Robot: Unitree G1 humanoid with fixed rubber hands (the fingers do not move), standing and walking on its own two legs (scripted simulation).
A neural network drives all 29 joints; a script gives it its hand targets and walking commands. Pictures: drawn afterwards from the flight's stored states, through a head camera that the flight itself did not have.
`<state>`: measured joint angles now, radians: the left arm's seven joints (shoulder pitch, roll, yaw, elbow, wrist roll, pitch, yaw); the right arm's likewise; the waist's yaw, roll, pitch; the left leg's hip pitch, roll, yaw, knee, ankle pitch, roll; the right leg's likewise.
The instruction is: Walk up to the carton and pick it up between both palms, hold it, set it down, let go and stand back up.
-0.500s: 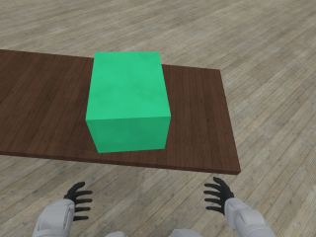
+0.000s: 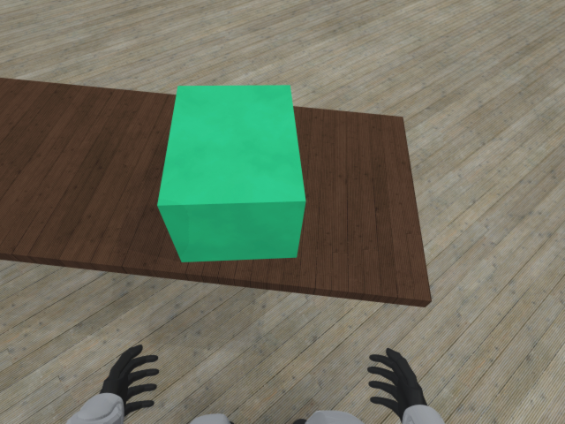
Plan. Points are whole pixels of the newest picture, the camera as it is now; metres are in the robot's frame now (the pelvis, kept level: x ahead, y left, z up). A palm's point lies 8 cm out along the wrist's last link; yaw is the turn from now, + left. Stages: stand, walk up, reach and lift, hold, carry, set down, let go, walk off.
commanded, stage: reach and lift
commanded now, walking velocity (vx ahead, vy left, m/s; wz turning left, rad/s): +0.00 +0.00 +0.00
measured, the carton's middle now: (237, 171) +0.56 +0.08 -0.05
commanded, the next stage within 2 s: none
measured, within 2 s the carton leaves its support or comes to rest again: neither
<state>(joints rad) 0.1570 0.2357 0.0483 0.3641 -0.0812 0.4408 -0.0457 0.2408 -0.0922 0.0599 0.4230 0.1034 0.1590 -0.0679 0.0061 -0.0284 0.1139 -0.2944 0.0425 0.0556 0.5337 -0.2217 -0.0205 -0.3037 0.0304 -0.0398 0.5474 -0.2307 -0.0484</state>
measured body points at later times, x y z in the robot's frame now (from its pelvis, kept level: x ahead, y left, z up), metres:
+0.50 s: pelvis +0.01 +0.02 +0.00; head +0.01 +0.02 +0.45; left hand +0.21 +0.26 -0.08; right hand +0.21 -0.17 -0.08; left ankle +0.04 +0.13 -0.73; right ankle +0.04 -0.08 -0.73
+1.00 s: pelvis +0.05 +0.03 +0.00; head +0.06 +0.04 +0.45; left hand +0.25 +0.27 -0.06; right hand +0.26 -0.16 -0.06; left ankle +0.04 +0.13 -0.73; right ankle +0.04 -0.08 -0.73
